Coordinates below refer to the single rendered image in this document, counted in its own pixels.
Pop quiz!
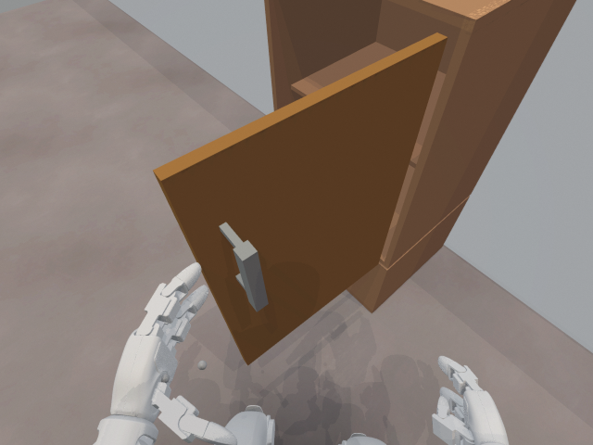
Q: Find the robot right hand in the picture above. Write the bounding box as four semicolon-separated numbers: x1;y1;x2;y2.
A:
432;356;509;445

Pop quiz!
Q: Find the robot left hand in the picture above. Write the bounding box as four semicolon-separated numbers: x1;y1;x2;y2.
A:
110;262;237;445

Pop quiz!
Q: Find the robot left forearm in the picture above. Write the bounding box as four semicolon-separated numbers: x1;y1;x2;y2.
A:
93;415;158;445

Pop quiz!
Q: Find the handle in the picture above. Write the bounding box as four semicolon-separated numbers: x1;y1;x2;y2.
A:
219;222;269;312

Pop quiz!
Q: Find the cupboard door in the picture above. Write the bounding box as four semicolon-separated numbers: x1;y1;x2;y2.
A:
153;32;448;365

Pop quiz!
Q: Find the left robot thigh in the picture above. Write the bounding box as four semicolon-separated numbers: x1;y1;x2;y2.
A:
214;411;275;445

